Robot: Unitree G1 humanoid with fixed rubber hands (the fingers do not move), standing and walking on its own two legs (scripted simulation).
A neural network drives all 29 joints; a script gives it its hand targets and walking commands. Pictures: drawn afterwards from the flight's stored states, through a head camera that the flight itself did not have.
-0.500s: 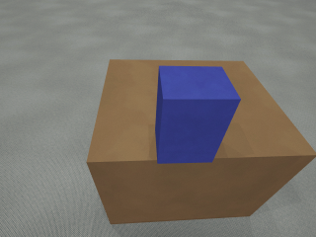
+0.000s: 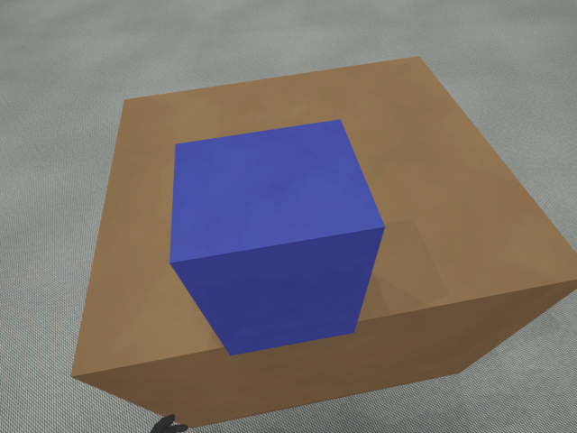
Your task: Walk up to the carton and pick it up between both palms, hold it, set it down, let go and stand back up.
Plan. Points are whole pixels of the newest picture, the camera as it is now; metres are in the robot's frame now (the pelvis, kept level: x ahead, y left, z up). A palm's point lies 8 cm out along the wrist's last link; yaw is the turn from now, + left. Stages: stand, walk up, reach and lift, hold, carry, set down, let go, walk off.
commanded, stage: walk up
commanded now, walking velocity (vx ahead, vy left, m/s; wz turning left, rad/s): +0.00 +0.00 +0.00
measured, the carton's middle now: (278, 252) +0.36 +0.00 +0.06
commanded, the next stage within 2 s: none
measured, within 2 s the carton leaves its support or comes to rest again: neither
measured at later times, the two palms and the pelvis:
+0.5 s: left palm out of the picture +0.00 +0.28 -0.13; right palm out of the picture +0.08 -0.21 -0.13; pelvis +0.01 +0.04 +0.01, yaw +2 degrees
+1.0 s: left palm out of the picture -0.03 +0.29 -0.13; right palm out of the picture +0.00 -0.14 -0.13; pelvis -0.01 +0.08 +0.02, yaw +0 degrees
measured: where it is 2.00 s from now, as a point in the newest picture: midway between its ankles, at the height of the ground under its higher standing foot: outside the picture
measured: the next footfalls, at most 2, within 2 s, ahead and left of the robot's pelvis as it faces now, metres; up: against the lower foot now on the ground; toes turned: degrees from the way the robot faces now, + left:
left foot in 0.54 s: +0.03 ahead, +0.21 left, +0.00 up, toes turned +3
right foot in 0.80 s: +0.01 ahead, -0.04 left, +0.00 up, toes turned -2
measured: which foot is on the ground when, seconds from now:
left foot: up 0.00-0.52, down 0.54-1.00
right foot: down 0.00-0.56, up 0.58-0.78, down 0.80-1.00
